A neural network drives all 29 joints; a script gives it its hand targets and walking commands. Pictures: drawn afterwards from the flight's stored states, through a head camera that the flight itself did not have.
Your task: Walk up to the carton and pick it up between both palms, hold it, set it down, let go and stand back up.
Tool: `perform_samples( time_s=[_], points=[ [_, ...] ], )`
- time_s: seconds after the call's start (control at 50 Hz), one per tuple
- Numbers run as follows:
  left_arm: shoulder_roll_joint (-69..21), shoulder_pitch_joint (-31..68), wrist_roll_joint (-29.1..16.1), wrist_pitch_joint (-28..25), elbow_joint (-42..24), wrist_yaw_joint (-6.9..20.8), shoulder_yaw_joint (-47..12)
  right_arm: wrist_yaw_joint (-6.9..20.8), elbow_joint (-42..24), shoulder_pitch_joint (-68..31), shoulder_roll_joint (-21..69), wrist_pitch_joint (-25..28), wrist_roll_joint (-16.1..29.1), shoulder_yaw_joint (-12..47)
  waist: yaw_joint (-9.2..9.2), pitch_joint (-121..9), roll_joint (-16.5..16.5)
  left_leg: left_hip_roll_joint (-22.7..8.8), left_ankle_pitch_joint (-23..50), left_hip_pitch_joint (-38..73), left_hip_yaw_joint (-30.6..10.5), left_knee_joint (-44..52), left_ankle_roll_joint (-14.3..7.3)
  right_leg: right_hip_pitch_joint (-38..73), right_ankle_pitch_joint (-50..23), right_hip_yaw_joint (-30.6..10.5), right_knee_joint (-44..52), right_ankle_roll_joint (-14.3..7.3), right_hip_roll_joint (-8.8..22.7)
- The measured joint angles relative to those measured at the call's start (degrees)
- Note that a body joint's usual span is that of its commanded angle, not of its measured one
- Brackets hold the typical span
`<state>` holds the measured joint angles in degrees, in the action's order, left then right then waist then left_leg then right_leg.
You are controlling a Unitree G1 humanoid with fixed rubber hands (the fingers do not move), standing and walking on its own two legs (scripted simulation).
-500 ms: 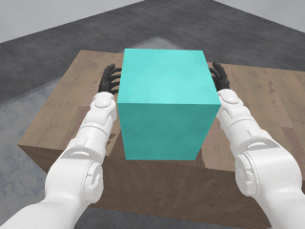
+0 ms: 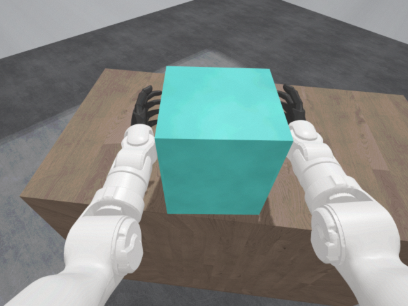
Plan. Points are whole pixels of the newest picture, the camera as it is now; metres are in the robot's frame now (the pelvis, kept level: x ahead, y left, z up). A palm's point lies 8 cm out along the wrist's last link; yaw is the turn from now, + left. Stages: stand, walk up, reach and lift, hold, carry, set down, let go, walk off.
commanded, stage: reach and lift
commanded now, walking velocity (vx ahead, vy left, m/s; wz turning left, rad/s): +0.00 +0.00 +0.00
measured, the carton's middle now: (215, 145) +0.44 +0.04 +0.07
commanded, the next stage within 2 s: none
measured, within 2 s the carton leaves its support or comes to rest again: leaves its support in 1.36 s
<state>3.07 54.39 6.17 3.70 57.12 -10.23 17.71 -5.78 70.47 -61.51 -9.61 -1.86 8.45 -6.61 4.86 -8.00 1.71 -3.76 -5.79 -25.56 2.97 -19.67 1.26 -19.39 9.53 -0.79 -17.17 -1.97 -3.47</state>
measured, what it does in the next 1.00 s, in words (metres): stands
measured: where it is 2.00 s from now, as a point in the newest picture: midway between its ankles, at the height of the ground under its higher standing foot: outside the picture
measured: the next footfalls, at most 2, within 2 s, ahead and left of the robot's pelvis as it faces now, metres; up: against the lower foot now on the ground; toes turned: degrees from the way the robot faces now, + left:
none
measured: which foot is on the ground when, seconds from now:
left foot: down 0.00-1.00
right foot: down 0.00-1.00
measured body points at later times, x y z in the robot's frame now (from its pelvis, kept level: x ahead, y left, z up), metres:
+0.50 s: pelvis +0.02 +0.01 +0.00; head +0.03 +0.02 +0.45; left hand +0.43 +0.19 +0.12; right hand +0.46 -0.11 +0.14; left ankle +0.03 +0.13 -0.75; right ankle -0.03 -0.09 -0.75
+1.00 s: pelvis +0.01 +0.01 +0.01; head +0.02 +0.03 +0.45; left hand +0.42 +0.19 +0.12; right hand +0.45 -0.11 +0.13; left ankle +0.03 +0.13 -0.75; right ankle -0.02 -0.09 -0.75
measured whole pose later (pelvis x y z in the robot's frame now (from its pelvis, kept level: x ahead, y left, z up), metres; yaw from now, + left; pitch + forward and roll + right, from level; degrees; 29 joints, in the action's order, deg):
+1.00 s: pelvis +0.01 +0.01 +0.01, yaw +0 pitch +1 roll +0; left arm -5.4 43.2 22.9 13.0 35.9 -1.5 29.2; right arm 2.0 55.6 -49.7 1.5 2.3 -16.8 -28.5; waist 1.9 -0.1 3.2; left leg -1.8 -6.3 -9.7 5.3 -15.1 0.3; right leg -5.7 11.6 1.8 -16.2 -1.2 -0.5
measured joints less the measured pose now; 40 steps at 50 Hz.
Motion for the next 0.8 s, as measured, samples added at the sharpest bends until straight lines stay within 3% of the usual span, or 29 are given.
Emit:
perform_samples(
  time_s=[0.08, 0.14, 0.22, 0.3, 0.5, 0.8],
  points=[
    [-0.93, -0.65, 3.47, -0.43, -1.13, 1.11, 3.38, 0.41, -1.13, 0.77, 1.25, 0.46, -3.68, -3.22, -0.34, 0.84, 0.07, 0.13, 0.34, 1.63, 0.23, 1.17, -0.02, 1.48, -0.31, -0.15, 0.98, 0.02, 0.15],
    [-2.53, -1.35, 8.07, -0.45, -3.21, 2.88, 8.15, 1.24, -2.88, 1.79, 2.98, 1.12, -9.19, -8.27, -0.86, 2.27, 0.16, 0.43, 0.78, 4.07, 0.48, 2.75, -0.13, 3.67, -0.53, -0.22, 2.07, 0.11, 0.44],
    [-5.40, -3.77, 14.28, 0.79, -8.19, 5.98, 13.28, 4.06, -7.40, 4.75, 6.17, 1.76, -19.25, -16.74, -1.80, 4.06, 0.46, 1.26, 1.31, 8.38, 0.63, 5.12, -0.35, 7.52, -0.31, -0.06, 3.25, 0.35, 1.24],
    [-7.57, -6.66, 17.14, 3.44, -13.35, 7.88, 14.67, 6.53, -11.62, 8.07, 8.64, 1.92, -23.53, -20.91, -2.09, 5.81, 0.82, 1.81, 0.44, 12.57, 1.10, 5.50, -0.54, 11.13, 1.01, -0.11, 2.59, 0.64, 1.88],
    [-9.28, -10.57, 17.90, 7.89, -20.87, 8.99, 13.21, 8.01, -14.38, 10.66, 10.58, 3.43, -25.86, -22.49, -2.06, 8.34, 1.04, 2.03, -1.31, 16.41, 2.14, 4.26, -0.70, 14.33, 2.84, 0.95, 0.68, 0.71, 2.60],
    [-8.72, -10.83, 17.35, 8.72, -21.48, 9.19, 12.35, 7.64, -15.19, 11.29, 11.34, 4.03, -26.27, -22.82, -2.85, 8.51, 1.43, 2.09, -0.58, 16.22, 1.95, 4.70, -0.76, 14.10, 2.42, 2.42, 0.80, 0.68, 2.88]
  ],
)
